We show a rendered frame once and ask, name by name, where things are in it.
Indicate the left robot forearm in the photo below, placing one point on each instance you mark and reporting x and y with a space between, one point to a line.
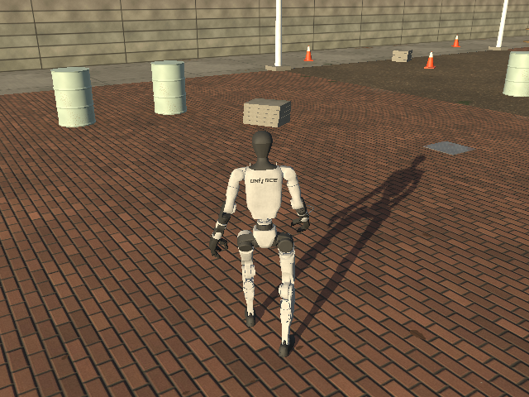
222 221

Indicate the right robot forearm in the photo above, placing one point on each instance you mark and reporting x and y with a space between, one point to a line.
302 212

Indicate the robot right foot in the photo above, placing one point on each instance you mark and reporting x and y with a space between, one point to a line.
285 349

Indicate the robot left upper arm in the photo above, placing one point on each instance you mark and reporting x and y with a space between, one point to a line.
236 176

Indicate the right robot hand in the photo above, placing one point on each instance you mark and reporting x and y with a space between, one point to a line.
304 227

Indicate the left robot thigh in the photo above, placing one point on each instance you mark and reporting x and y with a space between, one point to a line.
245 242

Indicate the robot right upper arm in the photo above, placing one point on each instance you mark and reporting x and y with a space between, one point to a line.
289 174

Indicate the left robot hand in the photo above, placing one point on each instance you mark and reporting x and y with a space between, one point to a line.
213 246

